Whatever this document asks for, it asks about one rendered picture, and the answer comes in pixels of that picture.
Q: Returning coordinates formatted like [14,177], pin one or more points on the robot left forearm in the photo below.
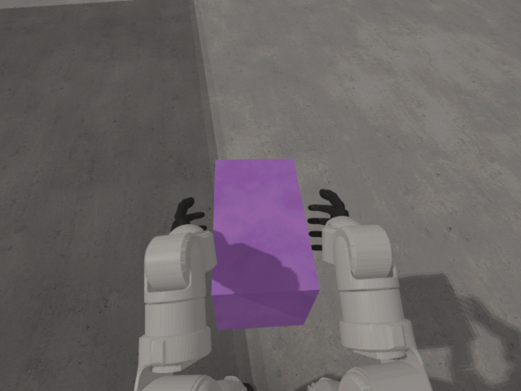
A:
[176,334]

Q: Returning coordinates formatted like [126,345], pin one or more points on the robot left shin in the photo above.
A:
[234,378]

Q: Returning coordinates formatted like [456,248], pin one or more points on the carton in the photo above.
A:
[265,274]

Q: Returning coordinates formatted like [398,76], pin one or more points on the robot right forearm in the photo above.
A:
[373,320]

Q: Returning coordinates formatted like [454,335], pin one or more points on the robot left upper arm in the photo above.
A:
[181,383]

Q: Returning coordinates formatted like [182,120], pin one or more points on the robot left hand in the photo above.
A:
[181,218]

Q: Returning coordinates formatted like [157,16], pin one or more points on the robot right hand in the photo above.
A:
[336,210]

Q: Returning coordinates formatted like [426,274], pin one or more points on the robot right upper arm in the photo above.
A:
[389,376]

